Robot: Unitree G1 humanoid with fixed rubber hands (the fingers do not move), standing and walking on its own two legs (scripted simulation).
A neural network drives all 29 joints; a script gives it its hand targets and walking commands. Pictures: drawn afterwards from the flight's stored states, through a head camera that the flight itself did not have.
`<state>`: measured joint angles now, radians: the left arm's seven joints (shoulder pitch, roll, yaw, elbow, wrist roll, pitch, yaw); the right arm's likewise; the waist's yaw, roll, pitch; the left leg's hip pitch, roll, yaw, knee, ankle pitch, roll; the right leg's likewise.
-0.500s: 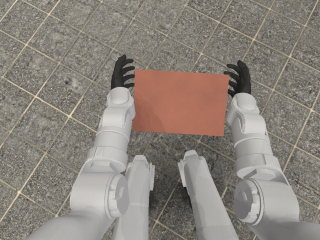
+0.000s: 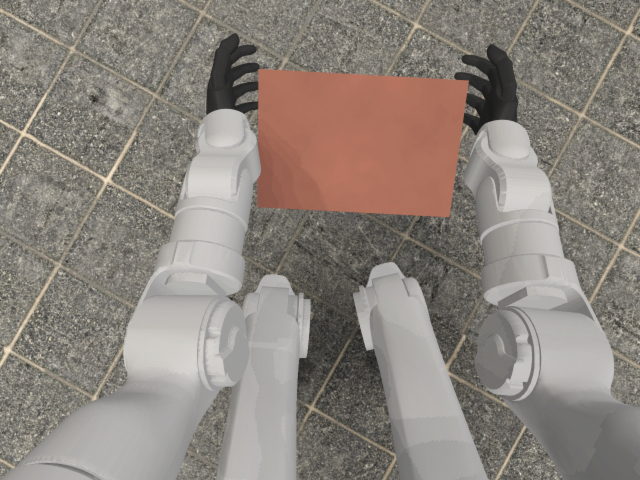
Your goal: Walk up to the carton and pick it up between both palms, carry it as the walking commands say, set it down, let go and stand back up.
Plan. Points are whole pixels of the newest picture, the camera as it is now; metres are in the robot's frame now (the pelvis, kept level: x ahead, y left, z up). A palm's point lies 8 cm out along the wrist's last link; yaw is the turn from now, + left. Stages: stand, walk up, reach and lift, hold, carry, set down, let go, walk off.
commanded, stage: set down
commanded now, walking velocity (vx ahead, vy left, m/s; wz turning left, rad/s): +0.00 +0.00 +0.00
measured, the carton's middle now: (351, 144) +0.48 -0.05 -0.19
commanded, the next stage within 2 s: none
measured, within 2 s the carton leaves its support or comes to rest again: neither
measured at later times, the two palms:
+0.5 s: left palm (254, 128) +0.52 +0.08 -0.21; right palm (460, 140) +0.48 -0.21 -0.22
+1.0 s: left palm (248, 130) +0.54 +0.10 -0.27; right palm (444, 131) +0.51 -0.20 -0.27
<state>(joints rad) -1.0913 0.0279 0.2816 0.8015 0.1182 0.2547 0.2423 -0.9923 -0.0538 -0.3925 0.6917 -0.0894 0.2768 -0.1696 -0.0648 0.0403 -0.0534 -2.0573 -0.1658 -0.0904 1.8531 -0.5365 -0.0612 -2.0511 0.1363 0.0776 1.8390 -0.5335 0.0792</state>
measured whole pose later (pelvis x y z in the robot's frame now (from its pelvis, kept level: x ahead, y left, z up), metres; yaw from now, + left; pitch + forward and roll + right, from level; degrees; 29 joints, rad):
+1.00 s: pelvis -0.01 +0.00 -0.10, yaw +0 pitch +30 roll -2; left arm -1.46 0.25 0.13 0.95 -0.06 0.23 0.21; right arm -1.39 -0.26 -0.25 0.87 0.10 0.24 -0.16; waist -0.07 0.03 0.52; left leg -2.13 -0.16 -0.06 2.23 -0.61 -0.06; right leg -2.12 0.11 0.02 2.20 -0.61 0.07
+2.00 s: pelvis +0.00 +0.00 -0.11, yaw +0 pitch +34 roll -1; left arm -1.44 0.23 0.19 1.09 -0.03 0.14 0.13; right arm -1.35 -0.28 -0.28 1.01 0.07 0.15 -0.05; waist -0.07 0.05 0.39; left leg -2.23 -0.12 -0.02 2.28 -0.64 -0.02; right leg -2.22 0.05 0.01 2.26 -0.64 0.04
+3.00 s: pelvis +0.00 +0.00 -0.12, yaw +0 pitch +31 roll -1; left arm -1.49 0.35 0.03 1.15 -0.22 0.06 0.14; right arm -1.37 -0.34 -0.15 1.11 0.22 0.03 -0.09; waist -0.08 0.02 0.52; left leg -2.19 -0.09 -0.02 2.30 -0.64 -0.02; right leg -2.19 0.03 -0.02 2.28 -0.62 0.01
